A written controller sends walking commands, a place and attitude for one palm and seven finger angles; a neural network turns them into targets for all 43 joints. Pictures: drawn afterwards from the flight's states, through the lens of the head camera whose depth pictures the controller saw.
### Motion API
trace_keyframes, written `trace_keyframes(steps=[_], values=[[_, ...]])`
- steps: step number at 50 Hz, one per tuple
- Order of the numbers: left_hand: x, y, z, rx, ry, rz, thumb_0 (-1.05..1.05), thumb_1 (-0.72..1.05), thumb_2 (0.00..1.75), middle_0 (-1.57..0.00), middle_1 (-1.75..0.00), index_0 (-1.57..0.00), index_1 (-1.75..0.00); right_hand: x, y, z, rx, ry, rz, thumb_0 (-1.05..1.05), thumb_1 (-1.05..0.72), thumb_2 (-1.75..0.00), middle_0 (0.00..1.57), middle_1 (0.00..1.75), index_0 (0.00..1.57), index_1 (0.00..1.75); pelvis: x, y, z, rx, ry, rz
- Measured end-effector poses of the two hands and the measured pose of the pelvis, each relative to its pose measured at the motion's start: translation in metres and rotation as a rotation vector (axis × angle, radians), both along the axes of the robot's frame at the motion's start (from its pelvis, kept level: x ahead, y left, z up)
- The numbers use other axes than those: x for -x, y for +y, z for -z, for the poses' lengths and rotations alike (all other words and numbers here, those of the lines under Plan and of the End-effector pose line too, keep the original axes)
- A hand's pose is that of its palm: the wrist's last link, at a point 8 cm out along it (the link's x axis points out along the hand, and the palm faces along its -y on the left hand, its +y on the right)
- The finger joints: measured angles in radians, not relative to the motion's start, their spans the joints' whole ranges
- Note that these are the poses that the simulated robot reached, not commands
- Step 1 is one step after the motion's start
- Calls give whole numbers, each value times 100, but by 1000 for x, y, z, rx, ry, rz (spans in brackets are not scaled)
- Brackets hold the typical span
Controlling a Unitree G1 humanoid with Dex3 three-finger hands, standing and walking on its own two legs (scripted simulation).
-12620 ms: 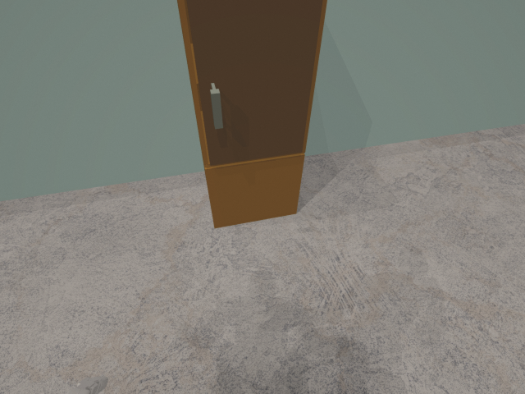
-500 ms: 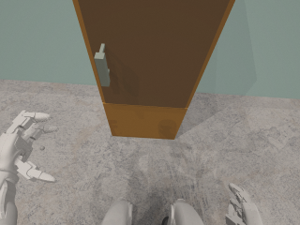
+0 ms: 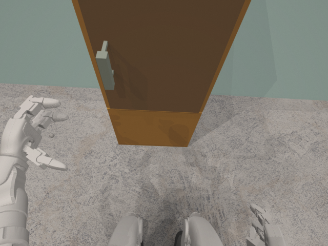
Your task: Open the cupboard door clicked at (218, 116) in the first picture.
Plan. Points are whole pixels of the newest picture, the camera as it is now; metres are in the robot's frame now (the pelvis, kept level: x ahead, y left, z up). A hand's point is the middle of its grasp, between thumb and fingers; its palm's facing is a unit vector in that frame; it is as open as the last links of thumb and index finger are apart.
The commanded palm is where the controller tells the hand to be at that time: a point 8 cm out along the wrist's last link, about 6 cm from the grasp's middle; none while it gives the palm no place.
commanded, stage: move the hooked fingers beside the handle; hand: left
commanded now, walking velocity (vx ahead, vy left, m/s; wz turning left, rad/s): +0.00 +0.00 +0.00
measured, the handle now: (107, 66) +0.58 +0.19 +0.03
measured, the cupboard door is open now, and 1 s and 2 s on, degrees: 0 0 0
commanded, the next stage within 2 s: none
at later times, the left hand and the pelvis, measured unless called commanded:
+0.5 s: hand (65, 105) +0.43 +0.26 +0.04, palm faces +0.01 -1.00 -0.03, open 14.0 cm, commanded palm +0.41 +0.31 +0.04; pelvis +0.00 +0.00 +0.00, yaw -1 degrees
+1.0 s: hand (71, 84) +0.49 +0.26 +0.04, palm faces +0.00 -1.00 -0.02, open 14.0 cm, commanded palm +0.48 +0.30 +0.03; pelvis +0.00 +0.00 -0.02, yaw -2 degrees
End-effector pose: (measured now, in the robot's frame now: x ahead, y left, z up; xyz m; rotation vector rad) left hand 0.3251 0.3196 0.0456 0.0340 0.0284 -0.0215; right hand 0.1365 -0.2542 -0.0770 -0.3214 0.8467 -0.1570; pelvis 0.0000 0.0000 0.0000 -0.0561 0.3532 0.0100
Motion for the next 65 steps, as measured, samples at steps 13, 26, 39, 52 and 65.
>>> trace_keyframes(steps=[13, 26, 39, 52, 65], values=[[-32, 3, 5, -7, 4, -37, -1, -50, 30, -30, -120, -30, -120, 34, -4, 9, 10, 135, 48, 1, -90, -90, 20, 30, 20, 30, -2, 4, 0, 0, 21, 7], [-84, -5, 5, -2, 3, -39, -1, -50, 30, -30, -120, -30, -120, 60, -9, 16, 18, 240, 103, 0, -90, -90, 20, 30, 20, 30, -2, 4, 3, 1, 52, 19], [-114, 3, 6, 6, -1, -49, -1, -50, 30, -30, -120, -30, -120, 90, -15, 23, 32, 366, 147, 0, -90, -90, 20, 30, 20, 30, -1, 1, 9, 8, 83, 23], [-154, -5, 7, 16, -6, -24, -1, -50, 30, -30, -120, -30, -120, 116, -15, 27, 59, 455, 174, 0, -90, -90, 20, 30, 20, 30, 5, 5, 18, 24, 124, 21], [-195, 2, 7, 4, -15, -38, -1, -50, 30, -29, -120, -30, -120, 151, -2, 32, 52, 570, 219, 0, -90, -90, 20, 30, 20, 30, 7, 10, 29, 42, 176, 31]])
